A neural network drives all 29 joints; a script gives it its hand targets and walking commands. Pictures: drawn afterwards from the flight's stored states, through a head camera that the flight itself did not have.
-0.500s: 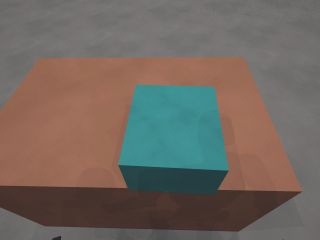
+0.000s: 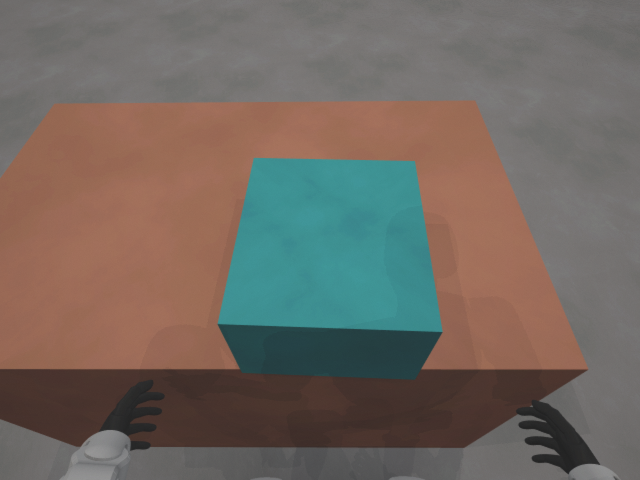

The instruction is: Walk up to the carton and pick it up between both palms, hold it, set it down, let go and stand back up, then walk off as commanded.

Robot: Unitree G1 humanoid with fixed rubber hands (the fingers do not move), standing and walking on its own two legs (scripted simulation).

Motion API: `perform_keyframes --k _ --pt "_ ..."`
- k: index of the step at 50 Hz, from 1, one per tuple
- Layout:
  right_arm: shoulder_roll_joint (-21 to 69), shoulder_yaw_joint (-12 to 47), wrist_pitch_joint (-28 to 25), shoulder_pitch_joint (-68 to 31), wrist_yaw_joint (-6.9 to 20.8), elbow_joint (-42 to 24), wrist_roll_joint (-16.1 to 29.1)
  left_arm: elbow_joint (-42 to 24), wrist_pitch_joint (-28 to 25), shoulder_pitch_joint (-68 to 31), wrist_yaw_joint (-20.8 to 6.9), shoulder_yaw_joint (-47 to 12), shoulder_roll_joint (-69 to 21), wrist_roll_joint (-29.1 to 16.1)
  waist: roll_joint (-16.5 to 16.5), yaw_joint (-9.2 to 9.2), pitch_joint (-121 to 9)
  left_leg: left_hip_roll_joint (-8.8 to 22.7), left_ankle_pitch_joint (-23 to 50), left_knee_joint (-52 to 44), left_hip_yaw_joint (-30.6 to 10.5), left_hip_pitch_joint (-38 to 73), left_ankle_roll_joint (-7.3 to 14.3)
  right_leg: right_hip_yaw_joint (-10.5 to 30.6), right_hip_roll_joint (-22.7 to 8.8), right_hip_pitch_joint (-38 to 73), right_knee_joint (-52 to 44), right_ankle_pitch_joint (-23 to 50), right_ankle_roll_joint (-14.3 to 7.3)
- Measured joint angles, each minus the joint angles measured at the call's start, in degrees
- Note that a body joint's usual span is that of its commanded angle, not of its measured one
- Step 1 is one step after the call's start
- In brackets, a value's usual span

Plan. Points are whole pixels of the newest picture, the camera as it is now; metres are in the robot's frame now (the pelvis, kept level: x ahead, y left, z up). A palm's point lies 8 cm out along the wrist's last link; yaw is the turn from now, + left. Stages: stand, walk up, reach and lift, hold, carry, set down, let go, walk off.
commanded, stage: reach and lift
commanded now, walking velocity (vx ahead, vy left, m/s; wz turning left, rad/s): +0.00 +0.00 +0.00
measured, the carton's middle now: (330, 264) +0.42 +0.01 -0.03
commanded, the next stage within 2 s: none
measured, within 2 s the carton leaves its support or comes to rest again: neither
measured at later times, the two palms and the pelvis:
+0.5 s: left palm out of the picture +0.12 +0.26 -0.04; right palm out of the picture +0.11 -0.25 -0.04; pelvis -0.06 -0.01 +0.01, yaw +0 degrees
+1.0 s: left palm out of the picture +0.09 +0.27 +0.00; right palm (541, 462) +0.14 -0.21 +0.00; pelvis -0.08 -0.03 +0.01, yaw +9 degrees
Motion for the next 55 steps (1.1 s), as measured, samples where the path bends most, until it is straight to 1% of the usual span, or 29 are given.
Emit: perform_keyframes --k 7,15,21,28,30,33,35,36,38,40,42,44,47,48,50,52,55 --pt "2.0 0.0 -1.9 1.0 -0.7 -3.6 0.0 0.0 -1.6 0.3 -0.1 1.1 -0.4 0.0 -0.9 0.71 0.0 0.0 1.2 -1.8 0.0 2.7 -0.1 0.0 0.0 2.5 -1.4 1.0 -0.1" --pt "4.9 0.0 -1.6 3.8 -1.0 -8.1 0.0 -0.6 -3.8 2.7 0.3 1.1 -2.3 0.0 -1.2 0.91 0.0 0.0 4.3 -5.1 0.0 5.5 -0.2 0.0 0.0 5.3 -4.6 4.0 -0.1" --pt "7.6 0.0 1.4 8.4 -1.5 -15.7 0.0 -1.5 -5.4 3.7 1.2 1.1 -2.8 0.0 -1.3 0.88 0.0 0.0 6.5 -6.6 0.0 5.8 -0.1 0.0 0.0 5.4 -5.6 6.0 -0.2" --pt "9.3 0.0 6.1 10.0 -2.6 -26.5 0.0 -2.2 -8.2 3.7 0.9 1.1 -2.8 0.0 -1.3 0.45 0.0 0.2 6.8 -6.6 0.0 5.8 1.6 -0.2 0.2 5.4 -5.6 6.4 -0.2" --pt "9.3 0.0 7.1 10.0 -2.6 -28.3 0.0 -2.2 -9.2 3.6 0.8 1.1 -2.8 0.0 -1.3 0.45 0.0 0.7 6.8 -6.6 0.0 5.8 1.8 0.3 1.1 5.7 -5.6 6.4 -0.2" --pt "9.3 0.0 8.4 10.0 -2.7 -28.9 0.0 -2.2 -11.0 2.7 0.3 1.1 -2.8 0.0 -1.3 0.44 0.0 1.4 6.8 -6.6 0.0 5.7 2.1 1.5 2.7 6.9 -5.6 6.3 0.0" --pt "9.3 0.0 9.3 10.0 -2.8 -29.2 0.0 -2.2 -12.2 1.7 0.0 1.1 -2.8 0.0 -1.3 0.46 0.0 1.7 6.3 -6.6 0.0 5.4 2.2 1.2 2.9 7.5 -5.6 6.2 -0.2" --pt "9.4 0.0 9.6 10.0 -3.1 -29.9 0.0 -2.2 -12.7 1.4 -0.3 1.1 -2.8 -0.2 -1.3 0.54 0.0 1.7 5.9 -6.6 0.0 5.2 2.4 0.8 2.6 7.6 -5.6 6.1 -1.0" --pt "10.2 0.0 10.1 10.0 -4.7 -32.1 0.5 -2.2 -12.9 1.3 -1.1 1.1 -2.6 -1.9 -2.1 0.66 -0.2 -0.2 6.2 -6.6 0.1 5.8 2.4 0.4 1.3 7.5 -5.6 6.4 -2.6" --pt "11.3 0.0 10.5 10.0 -6.3 -34.9 0.7 -2.1 -12.9 1.2 -2.1 1.1 -2.3 -3.5 -2.3 0.66 -0.2 -2.4 6.3 -6.6 0.1 7.7 2.4 0.3 0.4 7.4 -5.6 6.4 -2.8" --pt "12.5 0.0 11.3 10.0 -7.3 -36.9 0.7 -2.1 -13.0 0.2 -2.9 1.1 -1.7 -4.4 -2.2 0.53 -0.3 -3.7 6.1 -6.6 0.1 9.8 2.4 -0.4 0.4 6.9 -5.6 6.3 -2.8" --pt "13.8 0.0 12.3 10.0 -7.8 -38.1 0.7 -2.1 -13.7 -1.6 -3.2 1.2 -0.9 -5.2 -2.3 0.41 -0.1 -3.9 3.5 -7.3 0.1 10.6 2.6 -2.0 0.6 6.2 -5.6 6.2 -2.8" --pt "15.4 0.0 13.0 9.9 -7.8 -38.1 1.0 -2.2 -15.1 -1.8 -2.8 1.1 -0.3 -5.6 -3.0 1.56 0.4 -3.6 3.8 -7.3 0.6 10.6 2.9 -1.4 1.0 6.2 -5.8 6.0 -2.6" --pt "15.4 0.0 12.9 10.0 -7.8 -37.8 1.5 -2.2 -15.8 -1.6 -2.7 1.1 -0.3 -5.6 -2.9 1.53 0.3 -3.5 4.4 -7.3 0.6 10.6 3.0 -0.8 1.5 6.7 -5.8 7.0 -2.5" --pt "15.4 0.0 12.3 10.0 -7.8 -37.2 2.6 -2.5 -17.7 -0.8 -2.9 1.1 -0.4 -5.6 -2.7 1.53 0.0 -3.4 4.4 -7.3 0.7 10.6 3.0 0.2 2.0 7.6 -6.4 6.5 -2.3" --pt "15.4 0.0 11.4 10.0 -7.8 -37.3 3.3 -3.6 -19.5 0.1 -3.1 1.1 -0.4 -5.8 -2.3 1.35 0.0 -3.2 4.2 -7.3 0.8 10.6 2.8 0.3 2.2 7.7 -6.5 6.2 -2.3" --pt "15.4 0.0 10.0 10.5 -8.2 -38.7 4.1 -5.8 -22.1 1.9 -3.7 1.1 -0.4 -7.4 -1.7 1.11 0.0 -3.0 4.0 -7.4 0.8 10.6 2.6 0.3 2.4 7.7 -6.7 6.1 -2.3"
